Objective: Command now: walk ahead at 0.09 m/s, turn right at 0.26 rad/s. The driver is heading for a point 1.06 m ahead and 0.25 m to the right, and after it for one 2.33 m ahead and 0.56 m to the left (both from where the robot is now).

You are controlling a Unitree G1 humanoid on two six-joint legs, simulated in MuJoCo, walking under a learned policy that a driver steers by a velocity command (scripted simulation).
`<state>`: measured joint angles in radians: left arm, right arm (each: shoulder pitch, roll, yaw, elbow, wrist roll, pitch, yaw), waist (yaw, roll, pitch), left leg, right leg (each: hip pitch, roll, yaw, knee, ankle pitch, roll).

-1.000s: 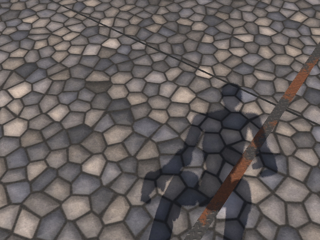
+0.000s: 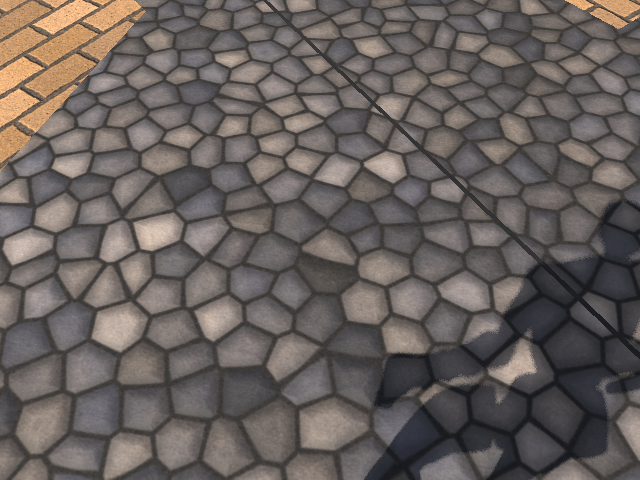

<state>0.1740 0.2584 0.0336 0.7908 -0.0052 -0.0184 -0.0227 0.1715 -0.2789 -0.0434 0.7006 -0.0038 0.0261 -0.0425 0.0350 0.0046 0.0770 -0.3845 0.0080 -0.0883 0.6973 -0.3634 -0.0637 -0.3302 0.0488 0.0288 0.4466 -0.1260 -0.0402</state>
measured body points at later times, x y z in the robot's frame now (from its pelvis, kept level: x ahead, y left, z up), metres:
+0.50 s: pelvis +0.09 -0.04 -0.01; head +0.10 -0.06 +0.44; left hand +0.33 +0.18 -0.09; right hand +0.08 -0.35 -0.13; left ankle +0.05 +0.14 -0.72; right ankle +0.07 -0.13 -0.74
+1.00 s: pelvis +0.34 -0.12 -0.01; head +0.37 -0.13 +0.43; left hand +0.50 +0.13 -0.14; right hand +0.41 -0.43 -0.10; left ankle +0.46 -0.08 -0.74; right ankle +0.11 -0.15 -0.66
